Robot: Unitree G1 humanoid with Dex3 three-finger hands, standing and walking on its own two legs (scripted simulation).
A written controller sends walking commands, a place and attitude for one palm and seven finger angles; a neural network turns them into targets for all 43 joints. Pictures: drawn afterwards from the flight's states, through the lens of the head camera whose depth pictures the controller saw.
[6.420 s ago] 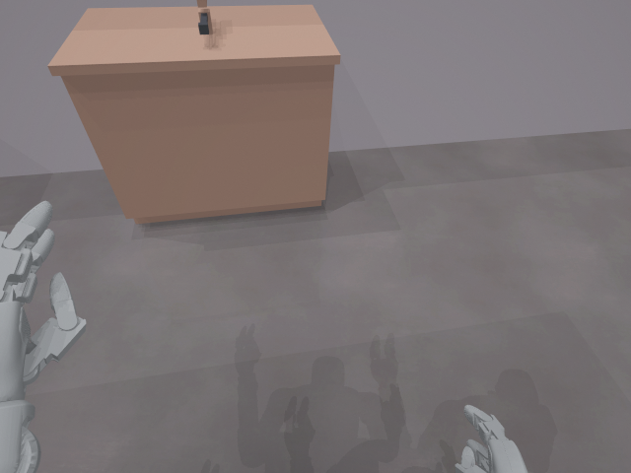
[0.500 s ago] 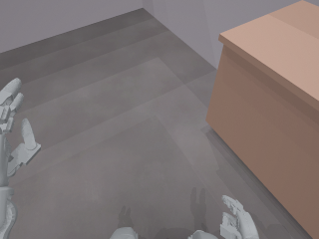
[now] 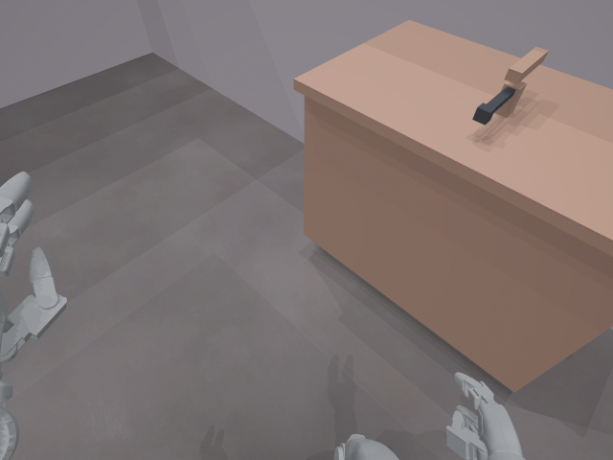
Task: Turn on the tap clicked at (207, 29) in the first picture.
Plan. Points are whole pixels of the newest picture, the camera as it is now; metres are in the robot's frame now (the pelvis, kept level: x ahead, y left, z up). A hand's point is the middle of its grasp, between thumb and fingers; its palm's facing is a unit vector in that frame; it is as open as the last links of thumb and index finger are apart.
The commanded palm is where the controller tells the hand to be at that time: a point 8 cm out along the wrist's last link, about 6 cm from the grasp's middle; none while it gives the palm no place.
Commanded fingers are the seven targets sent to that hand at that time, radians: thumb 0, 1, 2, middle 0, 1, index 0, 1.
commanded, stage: turn to face it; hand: left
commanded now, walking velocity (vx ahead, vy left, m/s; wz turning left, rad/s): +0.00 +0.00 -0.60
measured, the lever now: (483, 113) +0.76 -0.28 +0.05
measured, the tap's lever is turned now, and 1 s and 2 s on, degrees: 0 0 0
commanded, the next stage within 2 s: take the last steps up to it in 1.54 s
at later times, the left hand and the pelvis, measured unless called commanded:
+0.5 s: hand (188, 299) +0.22 +0.13 +0.18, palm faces +0.14 -0.88 -0.46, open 7.4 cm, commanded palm +0.18 +0.18 +0.19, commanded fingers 0.00 0.90 0.90 -0.20 -0.30 -0.20 -0.30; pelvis -0.05 -0.04 +0.00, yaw -17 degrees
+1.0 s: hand (340, 351) +0.19 +0.00 +0.17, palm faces -0.21 -0.84 -0.51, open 7.4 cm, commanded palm +0.17 +0.07 +0.19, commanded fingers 0.00 0.90 0.90 -0.20 -0.30 -0.20 -0.30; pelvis -0.13 -0.06 +0.00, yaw -35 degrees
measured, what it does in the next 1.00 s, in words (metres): walks backwards, turning right: right foot, then left foot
